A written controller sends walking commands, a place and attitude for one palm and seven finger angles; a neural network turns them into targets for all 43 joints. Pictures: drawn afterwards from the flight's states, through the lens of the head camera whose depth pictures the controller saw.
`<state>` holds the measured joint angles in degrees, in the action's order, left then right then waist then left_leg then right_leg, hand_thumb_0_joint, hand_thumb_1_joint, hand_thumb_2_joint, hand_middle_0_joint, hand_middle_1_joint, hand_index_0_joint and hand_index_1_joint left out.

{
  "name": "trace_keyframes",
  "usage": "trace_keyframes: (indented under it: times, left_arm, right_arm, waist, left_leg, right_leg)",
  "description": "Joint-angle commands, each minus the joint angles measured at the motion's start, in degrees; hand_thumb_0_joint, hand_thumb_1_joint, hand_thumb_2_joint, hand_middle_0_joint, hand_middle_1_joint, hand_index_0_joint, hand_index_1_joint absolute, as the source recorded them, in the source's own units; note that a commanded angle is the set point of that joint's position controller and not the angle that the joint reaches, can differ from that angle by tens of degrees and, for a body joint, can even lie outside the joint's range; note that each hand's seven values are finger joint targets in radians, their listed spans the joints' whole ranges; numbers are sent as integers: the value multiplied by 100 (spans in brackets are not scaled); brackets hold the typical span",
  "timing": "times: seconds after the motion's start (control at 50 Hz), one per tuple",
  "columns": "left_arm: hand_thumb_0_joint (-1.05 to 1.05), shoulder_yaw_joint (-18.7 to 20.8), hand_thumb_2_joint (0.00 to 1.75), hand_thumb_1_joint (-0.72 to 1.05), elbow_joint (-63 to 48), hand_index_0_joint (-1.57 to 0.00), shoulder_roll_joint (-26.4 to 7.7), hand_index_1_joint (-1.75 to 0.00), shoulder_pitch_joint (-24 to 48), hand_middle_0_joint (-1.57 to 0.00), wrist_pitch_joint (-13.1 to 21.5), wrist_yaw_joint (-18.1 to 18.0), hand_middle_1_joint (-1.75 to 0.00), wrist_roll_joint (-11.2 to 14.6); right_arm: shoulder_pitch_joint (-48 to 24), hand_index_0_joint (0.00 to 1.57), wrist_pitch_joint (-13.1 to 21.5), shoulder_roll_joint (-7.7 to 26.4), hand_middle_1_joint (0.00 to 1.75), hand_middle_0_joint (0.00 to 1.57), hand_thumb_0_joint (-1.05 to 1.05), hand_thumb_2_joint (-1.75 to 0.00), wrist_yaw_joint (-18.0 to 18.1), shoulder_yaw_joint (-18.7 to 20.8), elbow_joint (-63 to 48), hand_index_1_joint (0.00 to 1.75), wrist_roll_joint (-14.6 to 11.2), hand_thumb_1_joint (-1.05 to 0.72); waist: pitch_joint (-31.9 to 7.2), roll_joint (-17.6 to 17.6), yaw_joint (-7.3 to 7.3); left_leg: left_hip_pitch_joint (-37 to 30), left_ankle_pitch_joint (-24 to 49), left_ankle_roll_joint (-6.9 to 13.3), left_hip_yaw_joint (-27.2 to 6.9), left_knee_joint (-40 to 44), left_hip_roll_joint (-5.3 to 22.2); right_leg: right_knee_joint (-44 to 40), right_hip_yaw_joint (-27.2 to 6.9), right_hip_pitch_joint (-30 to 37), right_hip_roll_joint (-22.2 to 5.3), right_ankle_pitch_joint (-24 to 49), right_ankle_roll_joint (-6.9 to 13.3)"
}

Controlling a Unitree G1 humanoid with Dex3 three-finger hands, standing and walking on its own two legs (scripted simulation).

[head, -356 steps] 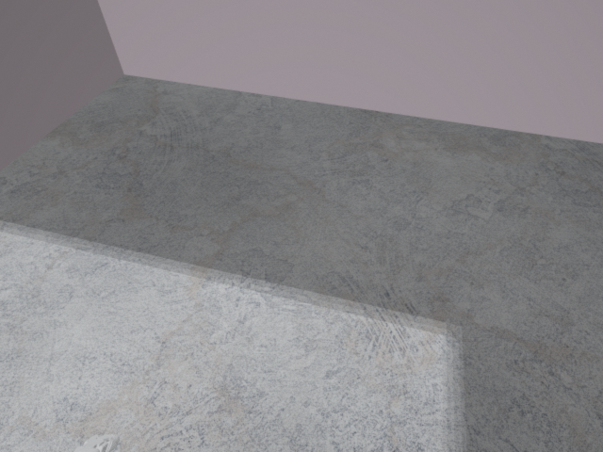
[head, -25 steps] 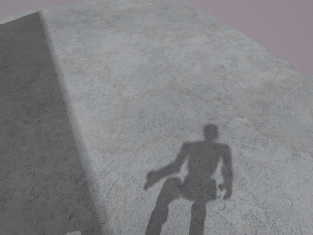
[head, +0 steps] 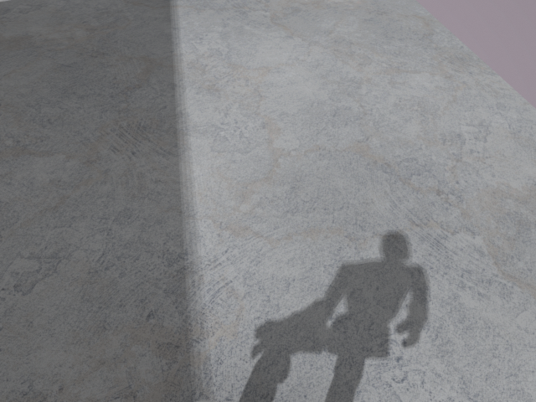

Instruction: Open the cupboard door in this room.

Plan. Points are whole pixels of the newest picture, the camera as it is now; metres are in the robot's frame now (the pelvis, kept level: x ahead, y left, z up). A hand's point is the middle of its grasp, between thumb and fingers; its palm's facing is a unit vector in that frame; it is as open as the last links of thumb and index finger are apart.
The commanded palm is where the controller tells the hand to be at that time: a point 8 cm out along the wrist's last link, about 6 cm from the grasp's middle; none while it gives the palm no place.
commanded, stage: turn or walk to find it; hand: left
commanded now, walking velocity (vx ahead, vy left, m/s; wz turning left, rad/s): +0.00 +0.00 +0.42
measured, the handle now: out of the picture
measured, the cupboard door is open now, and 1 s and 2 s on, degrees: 0 0 0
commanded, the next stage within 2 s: none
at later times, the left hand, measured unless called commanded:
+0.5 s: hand out of the picture +0.06 +0.18 -0.13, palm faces +0.21 -0.94 -0.29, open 7.3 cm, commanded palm none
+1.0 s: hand out of the picture -0.11 +0.20 -0.17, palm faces +0.46 -0.85 -0.26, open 7.3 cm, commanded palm none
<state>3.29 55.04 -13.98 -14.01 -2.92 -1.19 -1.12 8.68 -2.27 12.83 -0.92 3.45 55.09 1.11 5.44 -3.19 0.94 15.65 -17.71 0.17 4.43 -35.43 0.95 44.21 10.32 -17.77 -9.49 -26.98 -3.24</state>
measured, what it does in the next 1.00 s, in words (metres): steps on the spot, turning left: right foot, then left foot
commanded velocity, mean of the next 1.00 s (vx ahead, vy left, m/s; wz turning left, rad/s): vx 0.00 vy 0.00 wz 0.42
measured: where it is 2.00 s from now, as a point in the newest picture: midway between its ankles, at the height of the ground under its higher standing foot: outside the picture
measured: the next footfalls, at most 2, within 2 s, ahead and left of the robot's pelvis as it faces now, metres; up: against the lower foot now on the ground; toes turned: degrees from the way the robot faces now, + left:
right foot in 0.42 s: +0.05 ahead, -0.13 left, +0.00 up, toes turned +6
left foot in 0.86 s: -0.05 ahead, +0.11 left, +0.00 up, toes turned +27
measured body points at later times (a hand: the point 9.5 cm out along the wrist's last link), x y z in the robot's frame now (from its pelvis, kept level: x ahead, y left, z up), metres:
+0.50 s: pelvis -0.01 -0.04 +0.01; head +0.01 -0.06 +0.46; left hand +0.05 +0.23 -0.11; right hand +0.08 -0.27 -0.15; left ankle -0.03 +0.10 -0.68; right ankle +0.01 -0.13 -0.72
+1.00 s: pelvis -0.04 -0.01 +0.01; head -0.02 +0.02 +0.46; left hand -0.13 +0.25 -0.15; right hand +0.16 -0.19 -0.12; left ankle -0.09 +0.09 -0.72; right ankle -0.01 -0.14 -0.66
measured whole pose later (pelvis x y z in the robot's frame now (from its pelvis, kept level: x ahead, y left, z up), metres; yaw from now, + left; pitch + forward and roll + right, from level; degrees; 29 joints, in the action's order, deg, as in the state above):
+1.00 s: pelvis -0.04 -0.01 +0.01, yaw +25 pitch -1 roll +0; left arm 3.8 56.8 -15.3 -13.7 -4.3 -1.1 -0.9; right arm 8.3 -1.4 11.5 0.2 2.3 54.3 1.3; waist 4.5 -2.8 1.3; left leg 13.4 -17.3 0.7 2.6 -31.5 0.3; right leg 59.5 4.7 -24.2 -6.3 -27.6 -3.9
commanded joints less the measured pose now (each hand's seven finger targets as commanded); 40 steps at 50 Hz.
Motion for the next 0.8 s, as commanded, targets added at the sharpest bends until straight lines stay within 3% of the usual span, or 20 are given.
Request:
trace_keyframes:
  times: [0.0,0.04,0.08,0.22,0.28,0.3,0.34,0.36,0.38,0.4,0.42,0.44,0.46,0.5,0.54,0.58,0.66,0.7,0.74,0.78]
  left_arm:
    - [0,121,90,90,-605,-20,-452,-30,611,-20,83,-12,-30,27]
    - [0,126,90,90,-434,-20,-430,-30,370,-20,109,44,-30,27]
    - [0,117,90,90,-367,-20,-425,-30,272,-20,112,56,-30,32]
    - [0,78,90,90,-604,-20,-335,-30,650,-20,105,16,-30,52]
    - [0,60,90,90,-664,-20,-281,-30,574,-20,137,2,-30,67]
    - [0,66,90,90,-634,-20,-284,-30,420,-20,148,-5,-30,81]
    - [0,84,90,90,-557,-20,-323,-30,68,-20,193,-19,-30,85]
    - [0,98,90,90,-512,-20,-431,-30,-132,-20,240,-34,-30,74]
    - [0,160,90,90,-495,-20,-739,-30,-280,-20,305,-69,-30,12]
    - [0,254,90,90,-546,-20,-1214,-30,-299,-20,334,-94,-30,-62]
    - [0,267,90,90,-634,-20,-1215,-30,-224,-20,326,-97,-30,3]
    - [0,247,90,90,-692,-20,-1056,-30,97,-20,304,-106,-30,0]
    - [0,201,90,90,-758,-20,-879,-30,396,-20,285,-111,-30,8]
    - [0,110,90,90,-813,-20,-626,-30,691,-20,336,-82,-30,-4]
    - [0,104,90,90,-739,-20,-607,-30,444,-20,364,-90,-30,-10]
    - [0,116,90,90,-633,-20,-653,-30,216,-20,360,-88,-30,-23]
    - [0,170,90,90,-398,-20,-813,-30,-231,-20,349,-79,-30,-58]
    - [0,208,90,90,-328,-20,-935,-30,-314,-20,330,-74,-30,-72]
    - [0,233,90,90,-283,-20,-1018,-30,-312,-20,303,-68,-30,-76]
    - [0,250,90,90,-263,-20,-1028,-30,-152,-20,272,-62,-30,-59]
  right_arm:
    - [644,20,153,1217,30,20,0,-90,193,231,-212,30,18,-90]
    - [229,20,195,983,30,20,0,-90,209,129,-334,30,15,-90]
    - [223,20,221,985,30,20,0,-90,207,138,-361,30,-5,-90]
    - [517,20,161,1022,30,20,0,-90,181,208,-321,30,25,-90]
    - [414,20,125,1039,30,20,0,-90,163,238,-368,30,49,-90]
    - [320,20,114,1052,30,20,0,-90,155,247,-406,30,50,-90]
    - [211,20,93,1005,30,20,0,-90,139,261,-446,30,28,-90]
    - [182,20,92,934,30,20,0,-90,124,257,-469,30,-9,-90]
    - [268,20,99,656,30,20,0,-90,94,233,-507,30,-56,-90]
    - [260,20,103,320,30,20,0,-90,70,166,-687,30,-63,-90]
    - [151,20,13,623,30,20,0,-90,92,251,-671,30,13,-90]
    - [74,20,-60,634,30,20,0,-90,68,294,-586,30,15,-90]
    - [186,20,-91,633,30,20,0,-90,32,295,-488,30,15,-90]
    - [535,20,-108,507,30,20,0,-90,-21,257,-286,30,34,-90]
    - [501,20,-110,511,30,20,0,-90,-23,242,-272,30,21,-90]
    - [354,20,-118,464,30,20,0,-90,-24,222,-281,30,14,-90]
    - [-101,20,-67,398,30,20,0,-90,-3,132,-359,30,-25,-90]
    - [-176,20,-29,343,30,20,0,-90,3,84,-372,30,-51,-90]
    - [-137,20,2,343,30,20,0,-90,19,64,-375,30,-76,-90]
    - [162,20,51,356,30,20,0,-90,33,59,-301,30,-69,-90]
  waist:
    - [-605,1732,-427]
    - [-600,1293,-169]
    - [-723,1109,-151]
    - [-672,1060,-334]
    - [-707,1200,-279]
    - [-726,1253,-196]
    - [-801,1164,-33]
    - [-836,956,73]
    - [-923,77,134]
    - [-747,-1394,155]
    - [-700,-1266,235]
    - [-337,-945,77]
    - [-152,-554,-100]
    - [-197,-453,-310]
    - [-287,-675,-194]
    - [-301,-624,-92]
    - [-470,-677,156]
    - [-606,-831,205]
    - [-692,-893,188]
    - [-820,-803,6]
  left_leg:
    - [-865,2944,1034,-2118,1621,1813]
    - [-849,3199,899,-1627,1556,1397]
    - [-963,3316,876,-1451,1557,1270]
    - [-975,2910,1012,-1989,1574,1288]
    - [-710,2877,978,-2167,1472,1190]
    - [-553,2802,941,-2192,1412,1152]
    - [-183,2454,776,-2179,1191,942]
    - [188,2067,580,-2096,903,762]
    - [956,958,233,-1664,192,309]
    - [1849,-1118,-159,-721,-1049,-511]
    - [1672,-1544,-147,-981,-2138,-286]
    - [1621,-1273,-122,-1066,-2878,-209]
    - [1625,-941,-127,-1015,-3246,-93]
    - [1566,-327,-259,-783,-3487,-33]
    - [1543,-267,-358,-658,-3356,31]
    - [1512,-332,-408,-569,-3040,49]
    - [1296,-842,-434,-308,-1884,81]
    - [1035,-900,-396,-161,-1307,61]
    - [664,-882,-329,-34,-817,14]
    - [150,-312,-285,118,158,-26]
  right_leg:
    - [2062,-893,-1447,220,-450,-62]
    - [2037,-888,-1294,264,113,-102]
    - [1850,-868,-1149,317,263,-140]
    - [854,-900,-938,507,70,-164]
    - [75,-841,-438,652,72,-98]
    - [-238,-797,-200,703,213,-80]
    - [-1169,-727,464,788,882,-40]
    - [-1943,-774,1049,690,1441,-14]
    - [-2574,-1495,1770,-85,1468,180]
    - [-2894,-2925,1848,-1507,1853,843]
    - [-3062,-3015,1015,-1851,1660,1234]
    - [-3174,-2817,414,-1576,1139,1246]
    - [-3126,-2398,179,-1323,1034,1136]
    - [-2847,-1385,328,-787,1692,895]
    - [-2763,-1174,558,-799,2108,928]
    - [-2722,-1085,757,-827,2327,942]
    - [-2408,-974,1302,-1032,3479,1102]
    - [-2194,-882,1425,-1074,3946,1139]
    - [-2046,-862,1310,-1131,4013,1129]
    - [-1660,-598,1223,-1042,3855,885]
